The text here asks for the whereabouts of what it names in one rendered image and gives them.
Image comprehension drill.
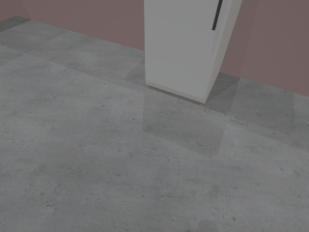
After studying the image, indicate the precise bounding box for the fridge door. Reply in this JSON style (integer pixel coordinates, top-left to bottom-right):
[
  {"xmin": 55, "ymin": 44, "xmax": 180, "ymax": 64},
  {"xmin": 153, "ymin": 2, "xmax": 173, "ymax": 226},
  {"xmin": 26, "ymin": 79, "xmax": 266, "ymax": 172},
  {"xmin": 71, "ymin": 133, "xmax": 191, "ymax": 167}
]
[{"xmin": 144, "ymin": 0, "xmax": 233, "ymax": 99}]

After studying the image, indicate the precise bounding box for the handle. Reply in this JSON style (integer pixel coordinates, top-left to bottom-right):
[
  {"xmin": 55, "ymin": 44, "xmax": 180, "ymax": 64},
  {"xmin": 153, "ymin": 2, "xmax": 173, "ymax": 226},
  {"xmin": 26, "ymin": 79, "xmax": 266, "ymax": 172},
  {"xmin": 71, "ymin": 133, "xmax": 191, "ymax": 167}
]
[{"xmin": 211, "ymin": 0, "xmax": 223, "ymax": 31}]

